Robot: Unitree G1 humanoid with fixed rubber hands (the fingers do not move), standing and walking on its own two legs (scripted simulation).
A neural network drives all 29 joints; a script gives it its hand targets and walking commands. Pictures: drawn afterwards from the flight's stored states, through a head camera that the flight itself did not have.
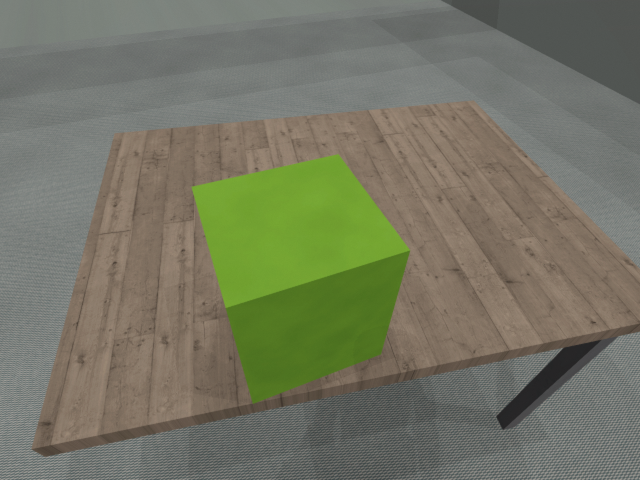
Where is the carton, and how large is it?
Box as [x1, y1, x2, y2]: [192, 154, 409, 403]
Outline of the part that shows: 338,154 192,187 253,403 380,354 409,249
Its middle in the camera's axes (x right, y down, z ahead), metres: -0.04 +0.06 +0.57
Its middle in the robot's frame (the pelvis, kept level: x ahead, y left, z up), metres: +0.40 +0.04 +0.02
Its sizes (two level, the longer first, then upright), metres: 0.210 0.200 0.250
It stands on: a table, 0.67 m high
